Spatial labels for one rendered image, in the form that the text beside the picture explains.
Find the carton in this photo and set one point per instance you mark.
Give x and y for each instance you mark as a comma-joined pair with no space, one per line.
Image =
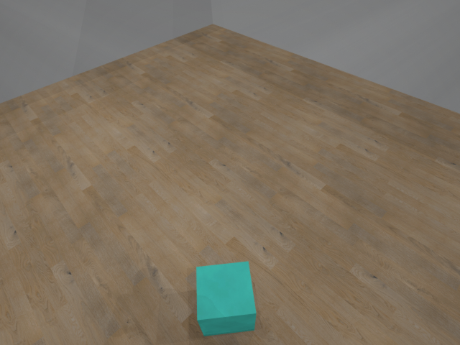
225,299

